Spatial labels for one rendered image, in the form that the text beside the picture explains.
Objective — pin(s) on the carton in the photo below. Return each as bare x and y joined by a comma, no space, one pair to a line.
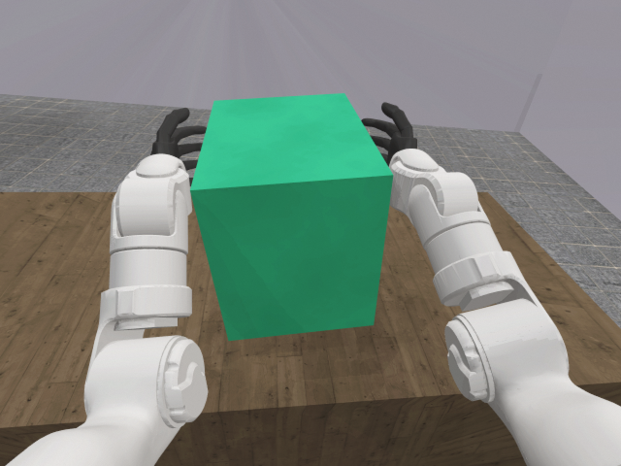
292,199

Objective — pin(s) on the right robot forearm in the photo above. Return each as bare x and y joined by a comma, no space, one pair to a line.
471,269

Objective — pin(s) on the robot right upper arm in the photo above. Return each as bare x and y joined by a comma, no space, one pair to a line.
509,356

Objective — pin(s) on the left robot forearm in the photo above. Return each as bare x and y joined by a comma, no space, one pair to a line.
148,248

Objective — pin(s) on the robot right hand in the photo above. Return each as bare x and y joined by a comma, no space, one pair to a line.
401,132

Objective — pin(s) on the robot left hand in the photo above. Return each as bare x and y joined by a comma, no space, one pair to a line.
168,136

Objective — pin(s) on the robot left upper arm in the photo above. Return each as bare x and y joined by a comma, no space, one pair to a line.
139,393

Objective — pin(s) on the pedestal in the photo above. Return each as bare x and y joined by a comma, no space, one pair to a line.
378,395

